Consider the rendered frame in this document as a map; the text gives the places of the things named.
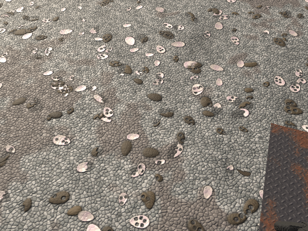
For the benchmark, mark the right robot hand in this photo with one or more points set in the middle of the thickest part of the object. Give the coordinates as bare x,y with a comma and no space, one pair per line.
291,226

